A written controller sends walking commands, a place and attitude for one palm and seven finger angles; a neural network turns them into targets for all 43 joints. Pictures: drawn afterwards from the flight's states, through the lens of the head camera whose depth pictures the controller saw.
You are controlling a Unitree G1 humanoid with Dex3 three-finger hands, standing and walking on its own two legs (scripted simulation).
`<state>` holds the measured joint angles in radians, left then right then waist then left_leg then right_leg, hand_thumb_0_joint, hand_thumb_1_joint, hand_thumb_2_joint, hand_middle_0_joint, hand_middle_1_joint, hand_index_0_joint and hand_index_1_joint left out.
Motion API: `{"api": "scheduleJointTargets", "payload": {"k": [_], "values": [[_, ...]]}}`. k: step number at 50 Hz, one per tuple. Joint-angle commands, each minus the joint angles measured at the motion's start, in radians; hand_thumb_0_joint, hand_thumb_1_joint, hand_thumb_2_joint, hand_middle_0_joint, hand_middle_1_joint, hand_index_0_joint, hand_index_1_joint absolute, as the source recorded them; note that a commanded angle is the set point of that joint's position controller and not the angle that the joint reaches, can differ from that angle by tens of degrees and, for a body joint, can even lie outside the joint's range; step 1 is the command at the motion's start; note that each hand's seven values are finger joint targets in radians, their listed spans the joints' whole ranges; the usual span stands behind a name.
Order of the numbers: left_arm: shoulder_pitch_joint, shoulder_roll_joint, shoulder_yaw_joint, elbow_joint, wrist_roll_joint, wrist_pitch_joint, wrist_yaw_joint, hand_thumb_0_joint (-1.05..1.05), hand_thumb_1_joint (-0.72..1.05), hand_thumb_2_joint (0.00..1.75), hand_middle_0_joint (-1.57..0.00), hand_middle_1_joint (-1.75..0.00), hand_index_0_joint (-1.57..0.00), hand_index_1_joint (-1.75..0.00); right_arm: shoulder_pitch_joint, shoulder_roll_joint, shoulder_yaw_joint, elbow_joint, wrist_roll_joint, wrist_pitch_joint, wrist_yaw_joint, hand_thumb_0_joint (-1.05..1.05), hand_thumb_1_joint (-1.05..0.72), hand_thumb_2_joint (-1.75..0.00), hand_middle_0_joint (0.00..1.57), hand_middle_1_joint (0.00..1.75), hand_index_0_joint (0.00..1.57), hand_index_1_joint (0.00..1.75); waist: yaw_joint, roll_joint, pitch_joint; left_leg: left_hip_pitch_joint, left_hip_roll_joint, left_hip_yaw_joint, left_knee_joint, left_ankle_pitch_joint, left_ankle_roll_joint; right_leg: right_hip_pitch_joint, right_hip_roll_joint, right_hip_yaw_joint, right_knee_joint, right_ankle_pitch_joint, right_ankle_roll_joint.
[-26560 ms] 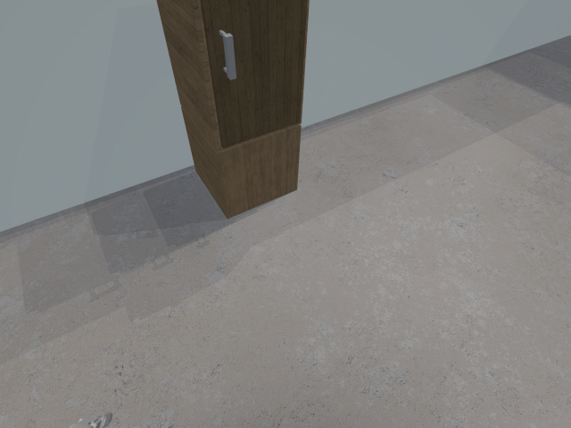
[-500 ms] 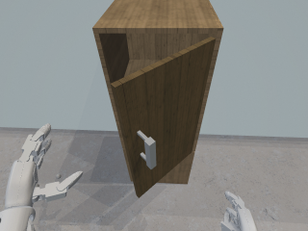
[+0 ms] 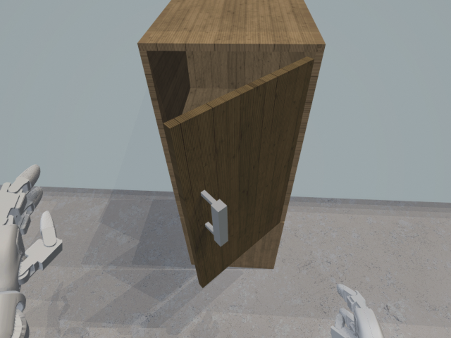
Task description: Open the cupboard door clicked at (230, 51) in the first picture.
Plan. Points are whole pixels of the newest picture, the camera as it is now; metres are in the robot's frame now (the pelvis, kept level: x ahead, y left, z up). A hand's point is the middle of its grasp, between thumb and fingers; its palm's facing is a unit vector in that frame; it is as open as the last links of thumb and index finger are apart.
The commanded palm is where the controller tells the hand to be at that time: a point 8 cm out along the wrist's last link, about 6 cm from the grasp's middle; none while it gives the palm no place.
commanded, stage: draw the hand back to the body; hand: left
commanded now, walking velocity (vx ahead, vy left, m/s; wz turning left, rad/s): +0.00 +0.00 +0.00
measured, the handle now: (213, 218) +0.35 +0.08 +0.00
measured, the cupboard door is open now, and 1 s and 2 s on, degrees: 45 45 45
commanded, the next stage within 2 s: step back with the hand held close in 0.12 s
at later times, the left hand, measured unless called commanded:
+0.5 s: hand (67, 243) +0.19 +0.25 +0.15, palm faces +0.35 -0.80 -0.49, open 7.5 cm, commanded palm +0.13 +0.29 +0.17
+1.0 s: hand (5, 305) +0.11 +0.27 +0.15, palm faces +0.45 -0.76 -0.47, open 7.5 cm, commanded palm +0.04 +0.31 +0.17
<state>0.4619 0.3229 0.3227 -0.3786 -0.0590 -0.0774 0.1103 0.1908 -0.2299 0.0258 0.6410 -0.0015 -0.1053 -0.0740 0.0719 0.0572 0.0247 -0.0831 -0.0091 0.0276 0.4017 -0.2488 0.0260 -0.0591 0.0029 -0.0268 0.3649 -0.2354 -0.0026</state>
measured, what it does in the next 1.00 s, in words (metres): shifts its weight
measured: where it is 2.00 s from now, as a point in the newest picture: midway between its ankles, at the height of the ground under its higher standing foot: outside the picture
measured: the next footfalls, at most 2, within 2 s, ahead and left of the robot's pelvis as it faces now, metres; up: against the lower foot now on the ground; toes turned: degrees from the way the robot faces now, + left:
right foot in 1.34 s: -0.27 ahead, -0.10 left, +0.00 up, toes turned -1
left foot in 2.00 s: -0.25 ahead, +0.11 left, +0.00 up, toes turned +2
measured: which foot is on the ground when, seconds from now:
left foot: down 0.00-1.00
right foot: down 0.00-1.00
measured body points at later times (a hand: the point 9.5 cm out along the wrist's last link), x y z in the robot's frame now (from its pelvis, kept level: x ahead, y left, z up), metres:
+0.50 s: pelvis -0.02 +0.00 +0.00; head +0.00 -0.02 +0.45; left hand +0.17 +0.29 +0.17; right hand +0.17 -0.25 -0.08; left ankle -0.01 +0.10 -0.74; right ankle -0.02 -0.12 -0.74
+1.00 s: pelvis -0.10 +0.01 -0.02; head -0.07 +0.02 +0.43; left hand +0.08 +0.31 +0.18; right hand +0.07 -0.22 -0.10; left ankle -0.02 +0.10 -0.74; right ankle -0.02 -0.12 -0.74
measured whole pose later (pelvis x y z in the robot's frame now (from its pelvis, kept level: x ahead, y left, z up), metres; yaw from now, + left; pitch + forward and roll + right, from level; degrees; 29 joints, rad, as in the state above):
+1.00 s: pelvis -0.10 +0.01 -0.02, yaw +0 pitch +0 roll -2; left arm 0.52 0.38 0.43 -0.53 0.00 -0.22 0.16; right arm 0.22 -0.21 0.01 0.57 0.00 -0.09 -0.07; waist 0.02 0.00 0.05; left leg -0.43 -0.01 0.03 0.65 -0.29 0.04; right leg -0.38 0.00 -0.03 0.56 -0.17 0.01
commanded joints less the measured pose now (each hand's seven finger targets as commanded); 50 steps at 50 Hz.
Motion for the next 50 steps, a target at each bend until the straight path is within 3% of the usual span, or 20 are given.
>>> {"api": "scheduleJointTargets", "payload": {"k": [1,5,6,11,12,13,14,16,18,21,22,26,27,32,35,39,42,45,47,50], "values": [[-0.104,0.204,0.131,-0.24,0.005,-0.077,0.023,0.0,0.9,0.9,-0.2,-0.3,-0.2,-0.3,-0.133,-0.094,-0.039,-0.16,-0.006,-0.065,-0.014,0.0,-0.9,-0.9,0.2,0.3,0.2,0.3,0.0,0.026,-0.075,0.008,0.026,-0.03,-0.059,0.23,-0.013,-0.004,0.001,-0.001,-0.045,0.176,-0.02],[-0.09,0.194,0.126,-0.224,0.002,-0.078,0.021,0.0,0.9,0.9,-0.2,-0.3,-0.2,-0.3,-0.132,-0.092,-0.042,-0.153,-0.005,-0.071,-0.014,0.0,-0.9,-0.9,0.2,0.3,0.2,0.3,-0.001,0.029,-0.068,0.016,0.026,-0.018,-0.055,0.224,-0.009,-0.011,-0.001,0.006,-0.057,0.182,-0.017],[-0.09,0.194,0.129,-0.208,0.001,-0.077,0.021,0.0,0.9,0.9,-0.2,-0.3,-0.2,-0.3,-0.132,-0.093,-0.042,-0.151,-0.007,-0.07,-0.014,0.0,-0.9,-0.9,0.2,0.3,0.2,0.3,-0.001,-0.006,-0.055,0.007,0.026,-0.021,-0.057,0.216,-0.008,-0.016,0.001,0.002,-0.059,0.175,-0.015],[-0.089,0.188,0.123,-0.195,0.0,-0.079,0.017,0.0,0.9,0.9,-0.2,-0.3,-0.2,-0.3,-0.132,-0.093,-0.045,-0.148,-0.007,-0.068,-0.013,0.0,-0.9,-0.9,0.2,0.3,0.2,0.3,-0.002,0.006,-0.056,0.016,0.024,-0.014,-0.056,0.217,-0.005,-0.014,0.0,0.006,-0.066,0.179,-0.013],[-0.159,0.215,0.13,-0.252,0.001,-0.086,0.02,0.0,0.9,0.9,-0.2,-0.3,-0.2,-0.3,-0.143,-0.096,-0.044,-0.151,-0.005,-0.073,-0.014,0.0,-0.9,-0.9,0.2,0.3,0.2,0.3,-0.002,0.001,-0.079,0.026,0.022,-0.016,-0.054,0.217,-0.004,-0.005,-0.001,0.011,-0.069,0.181,-0.013],[-0.208,0.329,0.248,-0.275,0.007,-0.122,0.027,0.0,0.9,0.9,-0.2,-0.3,-0.2,-0.3,-0.131,-0.122,-0.046,-0.184,0.006,-0.053,-0.016,0.0,-0.9,-0.9,0.2,0.3,0.2,0.3,-0.05,-0.031,0.006,-0.044,0.04,-0.038,-0.016,0.154,0.013,-0.129,-0.043,0.106,-0.118,0.228,-0.011],[-0.093,0.251,0.196,-0.186,0.01,-0.12,0.017,0.0,0.9,0.9,-0.2,-0.3,-0.2,-0.3,-0.124,-0.11,-0.05,-0.167,0.0,-0.035,-0.016,0.0,-0.9,-0.9,0.2,0.3,0.2,0.3,-0.053,-0.079,-0.013,-0.041,0.038,-0.045,0.01,0.144,0.014,-0.132,-0.064,0.108,-0.117,0.244,-0.013],[-0.024,0.213,0.156,-0.197,0.016,-0.125,0.01,0.0,0.9,0.9,-0.2,-0.3,-0.2,-0.3,-0.118,-0.116,-0.057,-0.182,-0.004,-0.012,-0.01,0.0,-0.9,-0.9,0.2,0.3,0.2,0.3,-0.057,-0.068,-0.059,-0.045,0.041,-0.032,0.024,0.186,0.008,-0.124,-0.077,0.1,-0.092,0.297,-0.013],[0.015,0.217,0.163,-0.221,0.017,-0.132,0.014,0.0,0.9,0.9,-0.2,-0.3,-0.2,-0.3,-0.115,-0.118,-0.061,-0.193,-0.002,0.001,-0.012,0.0,-0.9,-0.9,0.2,0.3,0.2,0.3,-0.057,-0.003,-0.125,-0.035,0.054,-0.03,0.02,0.286,0.004,-0.085,-0.076,0.08,-0.04,0.383,-0.01],[0.056,0.24,0.188,-0.241,0.014,-0.129,0.022,0.0,0.9,0.9,-0.2,-0.3,-0.2,-0.3,-0.11,-0.117,-0.073,-0.215,0.003,0.025,-0.014,0.0,-0.9,-0.9,0.2,0.3,0.2,0.3,-0.059,-0.054,-0.186,-0.037,0.066,-0.027,0.034,0.385,-0.001,-0.059,-0.07,0.065,0.004,0.475,0.0],[0.067,0.25,0.197,-0.241,0.013,-0.128,0.025,0.0,0.9,0.9,-0.2,-0.3,-0.2,-0.3,-0.119,-0.117,-0.074,-0.216,0.004,0.032,-0.017,0.0,-0.9,-0.9,0.2,0.3,0.2,0.3,-0.058,-0.025,-0.188,-0.041,0.066,-0.028,0.036,0.406,0.0,-0.059,-0.074,0.066,0.013,0.498,-0.002],[0.102,0.273,0.225,-0.287,0.011,-0.13,0.036,0.0,0.9,0.9,-0.2,-0.3,-0.2,-0.3,-0.111,-0.11,-0.08,-0.242,0.01,0.052,-0.018,0.0,-0.9,-0.9,0.2,0.3,0.2,0.3,-0.058,-0.048,-0.213,-0.082,0.076,-0.032,0.042,0.417,-0.004,-0.047,-0.068,0.064,0.053,0.509,0.0],[0.099,0.284,0.233,-0.311,0.012,-0.131,0.037,0.0,0.9,0.9,-0.2,-0.3,-0.2,-0.3,-0.117,-0.115,-0.082,-0.246,0.01,0.054,-0.02,0.0,-0.9,-0.9,0.2,0.3,0.2,0.3,-0.056,-0.021,-0.22,-0.091,0.075,-0.038,0.043,0.427,-0.004,-0.04,-0.068,0.062,0.063,0.506,-0.002],[0.109,0.274,0.228,-0.322,0.016,-0.14,0.045,0.0,0.9,0.9,-0.2,-0.3,-0.2,-0.3,-0.114,-0.12,-0.084,-0.255,0.011,0.049,-0.02,0.0,-0.9,-0.9,0.2,0.3,0.2,0.3,-0.056,0.017,-0.169,-0.185,0.093,-0.069,0.005,0.282,0.007,-0.074,-0.048,0.061,0.075,0.323,0.005],[0.108,0.264,0.228,-0.317,0.025,-0.153,0.05,0.0,0.9,0.9,-0.2,-0.3,-0.2,-0.3,-0.099,-0.126,-0.082,-0.257,0.009,0.037,-0.018,0.0,-0.9,-0.9,0.2,0.3,0.2,0.3,-0.059,0.036,-0.121,-0.318,0.115,-0.095,-0.052,0.053,0.026,-0.053,-0.026,0.063,0.105,0.174,0.009],[0.076,0.253,0.236,-0.329,0.047,-0.177,0.054,0.0,0.9,0.9,-0.2,-0.3,-0.2,-0.3,-0.087,-0.136,-0.082,-0.265,0.008,0.01,-0.019,0.0,-0.9,-0.9,0.2,0.3,0.2,0.3,-0.061,0.061,-0.076,-0.557,0.151,-0.149,-0.133,-0.305,0.063,0.049,-0.001,0.066,0.205,0.077,0.017],[0.031,0.254,0.244,-0.333,0.062,-0.189,0.057,0.0,0.9,0.9,-0.2,-0.3,-0.2,-0.3,-0.079,-0.139,-0.084,-0.26,0.003,-0.011,-0.021,0.0,-0.9,-0.9,0.2,0.3,0.2,0.3,-0.063,0.052,-0.066,-0.649,0.157,-0.163,-0.12,-0.409,0.077,0.074,0.001,0.081,0.239,0.041,0.018],[0.004,0.245,0.23,-0.349,0.064,-0.198,0.061,0.0,0.9,0.9,-0.2,-0.3,-0.2,-0.3,-0.054,-0.132,-0.085,-0.247,0.002,-0.03,-0.015,0.0,-0.9,-0.9,0.2,0.3,0.2,0.3,-0.074,-0.015,-0.065,-0.58,0.105,-0.122,-0.003,-0.402,0.057,-0.049,-0.042,0.147,0.148,-0.059,-0.004],[-0.013,0.267,0.237,-0.374,0.056,-0.203,0.066,0.0,0.9,0.9,-0.2,-0.3,-0.2,-0.3,-0.045,-0.129,-0.085,-0.229,-0.002,-0.037,-0.013,0.0,-0.9,-0.9,0.2,0.3,0.2,0.3,-0.08,-0.071,-0.073,-0.444,0.055,-0.099,0.098,-0.328,0.027,-0.205,-0.091,0.195,0.036,-0.156,-0.033],[0.004,0.268,0.225,-0.377,0.04,-0.207,0.079,0.0,0.9,0.9,-0.2,-0.3,-0.2,-0.3,-0.027,-0.113,-0.076,-0.197,-0.003,-0.036,-0.012,0.0,-0.9,-0.9,0.2,0.3,0.2,0.3,-0.091,-0.099,-0.089,-0.249,0.016,-0.07,0.204,-0.213,-0.007,-0.397,-0.141,0.177,-0.032,-0.21,-0.058]]}}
